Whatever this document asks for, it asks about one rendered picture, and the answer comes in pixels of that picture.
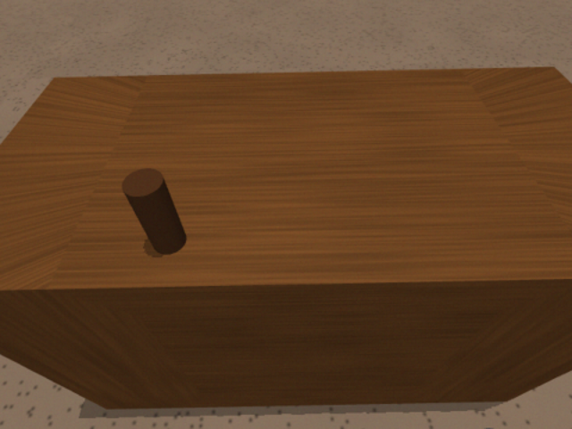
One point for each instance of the can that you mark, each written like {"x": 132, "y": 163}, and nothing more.
{"x": 151, "y": 201}

